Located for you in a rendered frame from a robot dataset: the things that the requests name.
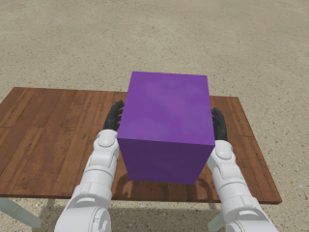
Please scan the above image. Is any left robot forearm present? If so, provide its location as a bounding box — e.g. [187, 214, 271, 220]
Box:
[54, 130, 120, 232]

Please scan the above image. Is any carton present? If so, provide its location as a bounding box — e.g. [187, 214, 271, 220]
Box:
[116, 71, 215, 185]

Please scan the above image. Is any right robot upper arm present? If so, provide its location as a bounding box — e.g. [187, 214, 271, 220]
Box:
[225, 220, 278, 232]

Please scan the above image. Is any left robot upper arm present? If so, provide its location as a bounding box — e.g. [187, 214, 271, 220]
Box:
[55, 206, 112, 232]

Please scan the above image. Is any robot left hand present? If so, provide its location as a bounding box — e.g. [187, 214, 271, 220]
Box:
[102, 100, 125, 131]

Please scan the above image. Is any right robot forearm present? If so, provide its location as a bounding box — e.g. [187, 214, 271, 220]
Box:
[207, 140, 278, 231]

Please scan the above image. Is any table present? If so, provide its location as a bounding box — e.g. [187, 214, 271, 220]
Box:
[0, 87, 283, 232]

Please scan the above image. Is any robot right hand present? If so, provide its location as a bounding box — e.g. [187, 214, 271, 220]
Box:
[211, 107, 228, 142]

